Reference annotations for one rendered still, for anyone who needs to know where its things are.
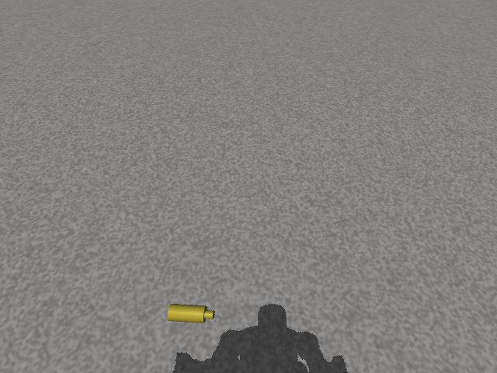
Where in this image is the bottle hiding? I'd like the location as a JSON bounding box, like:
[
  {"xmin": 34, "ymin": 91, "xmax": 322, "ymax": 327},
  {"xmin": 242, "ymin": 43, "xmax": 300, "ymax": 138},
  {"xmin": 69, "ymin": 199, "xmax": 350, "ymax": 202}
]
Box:
[{"xmin": 168, "ymin": 304, "xmax": 214, "ymax": 323}]

